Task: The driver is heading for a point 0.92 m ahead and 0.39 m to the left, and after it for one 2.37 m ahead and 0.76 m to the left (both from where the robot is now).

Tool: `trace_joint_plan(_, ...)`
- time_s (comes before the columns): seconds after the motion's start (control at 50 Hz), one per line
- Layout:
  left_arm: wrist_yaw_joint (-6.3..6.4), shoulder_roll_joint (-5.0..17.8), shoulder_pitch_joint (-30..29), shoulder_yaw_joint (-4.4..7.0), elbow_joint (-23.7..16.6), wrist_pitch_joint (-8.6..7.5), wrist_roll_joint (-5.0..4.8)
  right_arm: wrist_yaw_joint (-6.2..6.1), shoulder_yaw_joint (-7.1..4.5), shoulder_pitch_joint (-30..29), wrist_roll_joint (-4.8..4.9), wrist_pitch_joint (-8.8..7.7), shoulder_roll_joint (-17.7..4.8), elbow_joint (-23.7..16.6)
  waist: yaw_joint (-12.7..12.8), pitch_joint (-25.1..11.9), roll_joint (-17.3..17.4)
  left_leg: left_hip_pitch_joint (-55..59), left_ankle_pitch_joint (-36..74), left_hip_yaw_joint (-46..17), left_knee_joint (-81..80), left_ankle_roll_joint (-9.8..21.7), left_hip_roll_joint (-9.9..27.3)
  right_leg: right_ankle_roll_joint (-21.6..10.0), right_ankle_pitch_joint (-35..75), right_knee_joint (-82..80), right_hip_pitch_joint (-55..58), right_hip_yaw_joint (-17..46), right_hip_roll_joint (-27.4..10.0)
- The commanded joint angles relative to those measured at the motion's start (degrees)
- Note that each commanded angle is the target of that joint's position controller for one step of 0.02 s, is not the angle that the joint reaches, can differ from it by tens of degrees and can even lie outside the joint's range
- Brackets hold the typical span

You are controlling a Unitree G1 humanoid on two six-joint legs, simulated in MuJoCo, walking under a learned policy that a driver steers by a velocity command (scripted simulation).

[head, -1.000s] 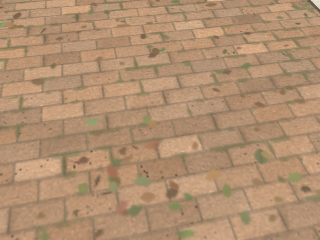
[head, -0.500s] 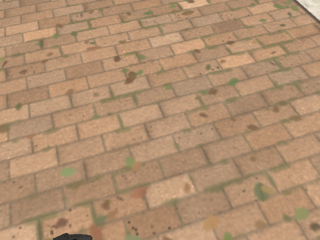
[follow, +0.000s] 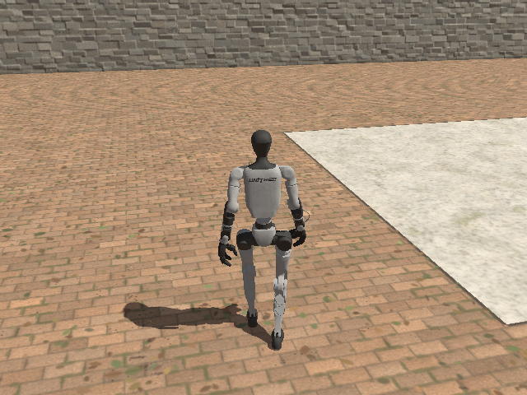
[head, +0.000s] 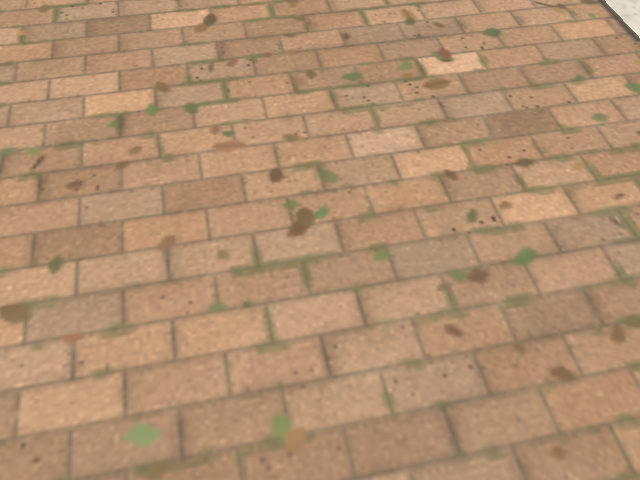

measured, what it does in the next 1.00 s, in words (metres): walks ahead, turning left: right foot, then left foot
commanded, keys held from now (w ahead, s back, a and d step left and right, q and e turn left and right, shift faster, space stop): q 0.36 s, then w+q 0.64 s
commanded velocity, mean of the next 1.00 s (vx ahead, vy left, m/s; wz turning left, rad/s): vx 0.24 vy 0.00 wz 0.51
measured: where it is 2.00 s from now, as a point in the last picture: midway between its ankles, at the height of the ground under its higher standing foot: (124, 405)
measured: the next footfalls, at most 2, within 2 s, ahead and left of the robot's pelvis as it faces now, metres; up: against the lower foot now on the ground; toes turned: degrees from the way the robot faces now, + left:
right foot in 0.48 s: +0.08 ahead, -0.11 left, +0.00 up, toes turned +18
left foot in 0.98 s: +0.20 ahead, +0.22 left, +0.00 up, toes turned +37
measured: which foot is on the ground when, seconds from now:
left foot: down 0.00-0.48, up 0.50-0.96, down 0.98-1.00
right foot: down 0.00-0.00, up 0.02-0.46, down 0.48-1.00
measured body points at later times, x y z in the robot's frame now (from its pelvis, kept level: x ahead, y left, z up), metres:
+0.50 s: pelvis +0.03 -0.02 +0.01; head +0.05 -0.02 +0.46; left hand +0.05 +0.26 -0.11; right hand +0.17 -0.27 -0.13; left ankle +0.10 +0.07 -0.71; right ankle +0.04 -0.12 -0.73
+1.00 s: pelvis +0.14 +0.09 -0.01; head +0.18 +0.12 +0.44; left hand -0.05 +0.28 -0.14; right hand +0.46 +0.01 -0.10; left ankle +0.17 +0.20 -0.73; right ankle +0.05 -0.11 -0.71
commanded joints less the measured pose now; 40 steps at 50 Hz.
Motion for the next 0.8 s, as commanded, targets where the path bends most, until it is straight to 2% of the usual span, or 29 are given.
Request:
trace_joint_plan(0.02,0.88,4.7,8.5,1.39,-2.4,0.81,-1.56,-0.16,-3.57,17.8,1.60,-0.03,-13.6,1.7,-4.4,-21.6,12.4,33.1,61.3,-28.9,-2.5,17.2,23.7,1.1,-12.3,37.9,-19.0,2.7,2.5)
trace_joint_plan(0.04,0.70,6.5,6.3,1.80,-2.7,1.81,0.18,0.24,-3.38,13.6,3.03,0.69,-12.2,0.3,-3.1,-18.8,6.4,27.6,48.1,-27.3,-5.7,17.5,22.1,1.5,-12.1,40.7,-21.4,7.0,-0.7)
trace_joint_plan(0.06,0.49,6.2,1.3,2.05,-3.9,2.31,1.10,0.08,-3.32,9.6,2.62,1.45,-10.9,-0.6,-3.0,-12.0,3.7,21.4,35.2,-25.3,-8.3,16.4,19.3,1.8,-9.9,41.9,-24.5,7.1,-1.6)
trace_joint_plan(0.08,0.40,5.9,-1.6,2.18,-4.8,2.74,1.30,-0.28,-2.98,7.5,1.89,2.15,-9.3,-0.9,-2.0,-7.1,1.6,15.2,27.1,-22.4,-10.8,14.1,16.4,2.2,-6.5,39.1,-25.3,7.8,-3.3)
trace_joint_plan(0.1,0.39,6.2,-3.1,2.40,-5.8,3.35,1.45,-0.65,-2.84,6.6,1.65,2.65,-8.3,-1.1,-1.2,-5.4,1.8,11.2,21.3,-20.3,-12.4,12.2,13.8,2.6,-3.8,35.9,-24.3,8.0,-4.2)
trace_joint_plan(0.14,0.52,5.2,-2.5,2.34,-6.0,4.53,1.43,-0.62,-3.13,6.7,1.04,3.14,-8.4,-1.4,-0.6,-7.1,2.6,8.6,15.4,-19.1,-13.4,10.8,11.2,3.3,-1.0,33.5,-21.8,7.0,-3.2)
trace_joint_plan(0.18,0.85,4.9,-3.2,2.39,-6.7,5.24,1.04,-0.41,-3.72,6.8,0.85,3.31,-9.6,-1.9,-0.6,-8.5,2.8,7.8,9.1,-19.7,-14.1,10.3,10.2,3.9,-0.6,30.6,-21.7,7.1,-2.8)
trace_joint_plan(0.26,1.42,6.1,-8.3,2.63,-9.2,6.22,0.68,-0.24,-4.60,7.5,0.54,4.45,-11.0,-2.6,-2.5,-7.8,5.3,6.9,-11.4,-24.3,-17.0,8.9,9.1,4.4,0.3,24.2,-23.4,7.7,-2.4)
trace_joint_plan(0.3,1.50,6.4,-10.0,2.68,-10.3,6.33,0.42,-0.20,-5.03,7.7,0.56,5.07,-11.5,-2.9,-3.2,-7.3,5.9,6.9,-16.8,-26.7,-18.0,8.2,9.0,4.5,0.4,21.5,-23.3,8.0,-2.0)
trace_joint_plan(0.36,1.73,6.4,-10.5,2.54,-11.3,5.93,-0.09,-0.14,-5.57,7.3,0.46,5.77,-11.9,-3.3,-3.7,-7.0,6.1,6.9,-17.8,-29.2,-18.1,7.3,8.6,4.0,-0.3,17.0,-21.0,8.2,-0.8)
trace_joint_plan(0.38,1.62,6.6,-9.5,2.49,-11.5,5.59,-0.04,-0.11,-5.80,7.6,0.59,6.00,-12.1,-3.3,-3.4,-8.3,6.3,6.7,-22.3,-30.1,-18.7,7.3,8.2,3.7,-1.6,14.9,-18.6,7.9,-0.2)
trace_joint_plan(0.42,1.29,6.8,-5.4,2.44,-11.7,4.86,-0.21,0.09,-6.24,5.2,0.81,6.67,-12.4,-3.9,-0.9,-8.4,8.0,1.5,-31.3,-31.2,-21.0,5.7,6.4,2.1,-5.2,7.0,-9.8,6.5,1.9)
trace_joint_plan(0.44,1.29,6.7,-0.9,2.44,-10.9,4.46,-0.31,0.22,-6.45,2.4,1.02,7.07,-12.2,-4.8,1.8,-7.2,8.6,-3.4,-33.5,-30.1,-21.5,3.3,4.1,0.7,-3.9,-1.0,-2.5,5.5,3.0)
trace_joint_plan(0.46,1.63,7.9,5.5,2.75,-9.5,3.97,0.03,0.15,-6.42,-1.0,1.20,7.22,-11.2,-6.3,5.3,-5.1,8.2,-10.1,-34.4,-26.2,-19.8,-1.5,-0.4,-0.9,-1.1,-12.8,6.4,4.8,2.2)
trace_joint_plan(0.48,2.68,12.9,5.1,3.96,-9.3,3.50,-0.10,-0.26,-5.74,2.7,2.14,7.25,-6.8,-6.1,2.8,-4.5,-8.5,-16.4,-35.6,-17.9,-0.3,-3.9,-6.0,-2.0,-11.5,-21.6,10.2,18.5,-10.8)
trace_joint_plan(0.5,2.95,17.6,-2.9,4.82,-12.6,3.12,1.48,-0.29,-5.21,2.4,2.16,6.44,-5.7,-7.8,0.4,-2.8,-18.7,-24.5,-26.4,-9.1,15.5,-3.9,-9.7,-7.5,-21.2,-27.6,3.4,40.7,-27.8)
trace_joint_plan(0.52,2.83,13.7,-8.0,4.17,-13.6,2.89,1.61,0.32,-6.18,0.8,0.44,5.78,-11.4,-7.1,-2.1,0.2,-7.1,-21.1,-17.9,-12.7,21.0,-3.8,-3.9,-8.0,-19.2,-27.1,-4.4,36.2,-25.4)
trace_joint_plan(0.54,2.59,11.5,-10.8,3.52,-14.4,2.33,1.05,1.54,-6.56,3.7,0.00,5.49,-11.4,-6.1,-4.9,-1.0,-5.4,-17.1,-13.4,-11.8,25.6,-3.7,-4.3,-6.3,-14.3,-25.6,-6.7,30.4,-21.6)
trace_joint_plan(0.56,2.12,10.5,-12.2,3.29,-15.0,1.73,0.70,2.36,-6.48,6.5,-0.46,5.45,-11.0,-5.0,-6.3,-2.4,-5.1,-15.8,-11.2,-10.5,30.1,-4.1,-4.0,-4.5,-10.3,-24.9,-5.9,25.0,-18.9)
trace_joint_plan(0.58,1.94,10.9,-11.7,3.33,-15.3,1.26,0.27,2.98,-6.36,7.5,-0.90,5.59,-10.3,-4.5,-6.1,-2.6,-6.6,-16.3,-10.5,-8.7,34.5,-4.4,-3.7,-3.8,-8.6,-24.7,-5.6,20.6,-16.9)
trace_joint_plan(0.6,1.56,10.6,-10.3,3.33,-15.3,0.90,0.30,3.37,-6.04,7.5,-0.87,5.75,-9.6,-4.5,-5.2,-1.9,-7.4,-17.5,-10.1,-7.5,36.9,-4.7,-2.6,-3.6,-8.2,-24.7,-5.7,17.8,-15.9)
trace_joint_plan(0.64,0.73,10.0,-4.5,3.39,-13.7,0.23,0.73,3.86,-5.35,2.9,-0.63,5.78,-8.4,-6.4,-2.2,0.8,-7.4,-22.4,-8.6,-7.1,36.6,-5.4,-0.7,-4.4,-6.2,-24.7,-2.7,15.8,-16.2)
trace_joint_plan(0.7,0.23,10.8,2.1,3.79,-12.0,-0.67,0.92,4.33,-4.93,-2.0,-0.60,5.64,-8.4,-8.2,1.3,1.8,-6.7,-25.6,-7.4,-7.3,31.0,-6.7,0.7,-5.3,0.5,-24.3,3.9,13.3,-17.5)
trace_joint_plan(0.74,0.05,11.4,3.7,4.00,-11.6,-1.00,0.92,4.69,-4.66,-4.4,-0.53,5.49,-8.3,-9.2,2.5,2.1,-7.1,-25.3,-7.1,-6.5,26.4,-7.0,1.5,-5.5,5.0,-23.9,6.1,11.0,-18.3)
trace_joint_plan(0.8,-0.27,11.2,4.1,3.95,-11.4,-1.28,1.01,5.52,-3.90,-8.2,-0.40,5.16,-7.3,-11.2,3.3,2.8,-8.1,-22.0,-6.1,-3.4,18.8,-6.2,2.8,-5.3,11.1,-22.8,5.9,6.4,-18.9)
